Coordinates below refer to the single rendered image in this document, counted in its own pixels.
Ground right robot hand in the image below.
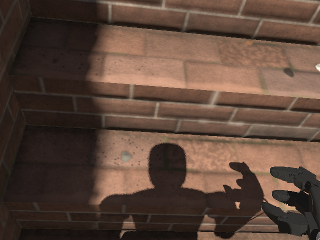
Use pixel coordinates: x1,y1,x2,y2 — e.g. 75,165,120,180
261,166,320,240

